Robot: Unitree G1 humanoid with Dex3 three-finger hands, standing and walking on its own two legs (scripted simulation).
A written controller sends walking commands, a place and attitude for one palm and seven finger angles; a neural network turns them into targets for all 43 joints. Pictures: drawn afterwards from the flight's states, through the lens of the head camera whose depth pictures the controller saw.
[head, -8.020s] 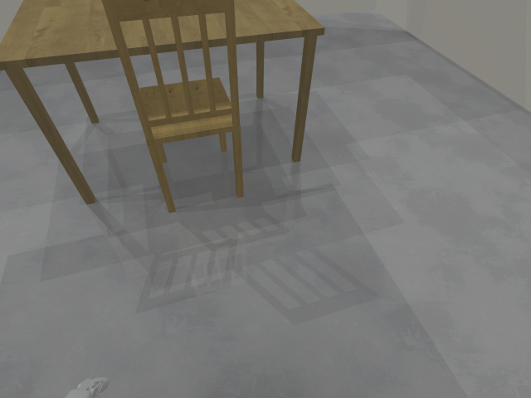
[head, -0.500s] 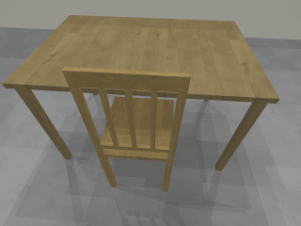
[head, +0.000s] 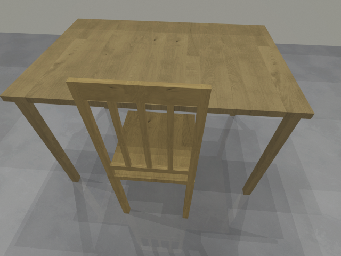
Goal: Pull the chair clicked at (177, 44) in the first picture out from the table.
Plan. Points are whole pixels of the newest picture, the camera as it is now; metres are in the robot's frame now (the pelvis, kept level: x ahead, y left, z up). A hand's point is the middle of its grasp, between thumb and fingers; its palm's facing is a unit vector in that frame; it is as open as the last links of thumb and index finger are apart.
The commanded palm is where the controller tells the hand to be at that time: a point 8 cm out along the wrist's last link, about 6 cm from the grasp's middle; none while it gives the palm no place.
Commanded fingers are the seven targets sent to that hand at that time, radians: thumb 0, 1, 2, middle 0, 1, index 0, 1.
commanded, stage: shuffle to correct the standing spot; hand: left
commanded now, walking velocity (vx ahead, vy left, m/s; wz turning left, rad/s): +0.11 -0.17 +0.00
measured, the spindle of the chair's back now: (145, 139) +0.49 +0.12 -0.07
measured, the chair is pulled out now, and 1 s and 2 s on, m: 0.00 0.00 0.00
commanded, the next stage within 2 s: come to a stop and stand still in 0.18 s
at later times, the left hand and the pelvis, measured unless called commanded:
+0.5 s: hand out of the picture +0.01 +0.11 -0.18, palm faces +0.05 -0.99 -0.16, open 7.4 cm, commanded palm none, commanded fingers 0.00 0.90 0.90 -0.20 -0.30 -0.20 -0.30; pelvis +0.05 -0.04 -0.01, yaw +1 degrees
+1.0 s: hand out of the picture +0.03 +0.23 -0.17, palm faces +0.02 -0.97 -0.25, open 7.4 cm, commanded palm none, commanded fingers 0.00 0.90 0.90 -0.20 -0.30 -0.20 -0.30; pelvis -0.02 +0.03 -0.01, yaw +0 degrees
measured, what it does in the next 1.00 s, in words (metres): stands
